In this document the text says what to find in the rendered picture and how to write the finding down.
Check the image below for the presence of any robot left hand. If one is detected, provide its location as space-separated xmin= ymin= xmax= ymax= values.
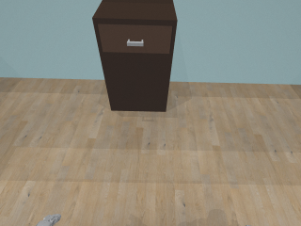
xmin=36 ymin=214 xmax=61 ymax=226

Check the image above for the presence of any cabinet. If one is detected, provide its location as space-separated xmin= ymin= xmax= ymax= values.
xmin=92 ymin=0 xmax=178 ymax=112

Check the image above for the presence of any handle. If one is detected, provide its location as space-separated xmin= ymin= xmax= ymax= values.
xmin=127 ymin=39 xmax=144 ymax=47

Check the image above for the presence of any drawer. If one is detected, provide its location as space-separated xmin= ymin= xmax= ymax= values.
xmin=98 ymin=24 xmax=173 ymax=54

